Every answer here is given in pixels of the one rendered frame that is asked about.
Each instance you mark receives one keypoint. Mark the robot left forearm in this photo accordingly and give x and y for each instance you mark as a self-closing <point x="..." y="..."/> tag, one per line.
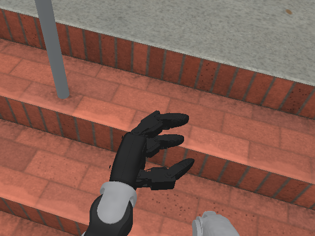
<point x="111" y="214"/>

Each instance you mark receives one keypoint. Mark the robot right thigh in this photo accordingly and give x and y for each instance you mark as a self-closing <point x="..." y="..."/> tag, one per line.
<point x="213" y="225"/>

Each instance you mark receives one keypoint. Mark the left robot hand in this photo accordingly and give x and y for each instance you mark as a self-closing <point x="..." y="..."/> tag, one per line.
<point x="144" y="141"/>

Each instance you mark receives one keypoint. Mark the robot right shin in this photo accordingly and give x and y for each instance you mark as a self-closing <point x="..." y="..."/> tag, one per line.
<point x="208" y="212"/>

